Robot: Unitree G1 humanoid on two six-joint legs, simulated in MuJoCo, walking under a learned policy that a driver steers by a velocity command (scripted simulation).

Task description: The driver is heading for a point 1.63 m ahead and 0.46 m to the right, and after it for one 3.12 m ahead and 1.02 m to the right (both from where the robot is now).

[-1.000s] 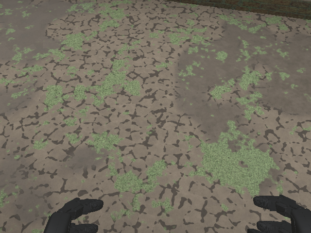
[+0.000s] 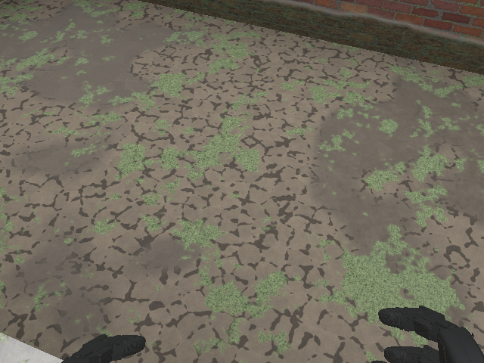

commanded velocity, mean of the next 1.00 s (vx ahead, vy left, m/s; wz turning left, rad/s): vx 1.00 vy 0.00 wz -0.58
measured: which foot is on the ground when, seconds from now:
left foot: down 0.00-1.00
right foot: down 0.00-1.00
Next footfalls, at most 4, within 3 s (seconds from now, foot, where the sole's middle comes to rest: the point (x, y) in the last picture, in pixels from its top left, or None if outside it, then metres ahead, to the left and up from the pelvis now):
none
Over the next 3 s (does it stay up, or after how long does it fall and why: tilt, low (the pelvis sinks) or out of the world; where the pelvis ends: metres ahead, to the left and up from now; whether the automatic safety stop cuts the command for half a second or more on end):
stays up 0.04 -0.03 0.00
